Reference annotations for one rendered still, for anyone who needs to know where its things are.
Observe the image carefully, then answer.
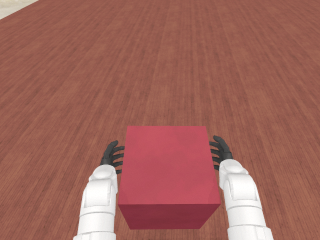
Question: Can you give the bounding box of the right robot hand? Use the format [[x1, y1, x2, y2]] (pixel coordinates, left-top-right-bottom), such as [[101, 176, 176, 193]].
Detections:
[[209, 135, 234, 171]]

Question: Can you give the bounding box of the left robot hand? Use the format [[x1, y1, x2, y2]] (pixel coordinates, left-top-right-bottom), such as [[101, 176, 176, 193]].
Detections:
[[100, 140, 125, 174]]

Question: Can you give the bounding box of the left robot forearm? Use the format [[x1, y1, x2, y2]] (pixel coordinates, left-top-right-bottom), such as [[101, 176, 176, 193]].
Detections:
[[73, 164, 118, 240]]

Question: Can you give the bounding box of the right robot forearm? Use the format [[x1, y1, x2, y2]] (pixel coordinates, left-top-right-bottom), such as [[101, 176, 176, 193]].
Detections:
[[219, 159, 274, 240]]

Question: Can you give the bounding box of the carton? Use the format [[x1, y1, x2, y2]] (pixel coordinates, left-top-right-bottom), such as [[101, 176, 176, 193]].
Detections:
[[118, 126, 221, 230]]

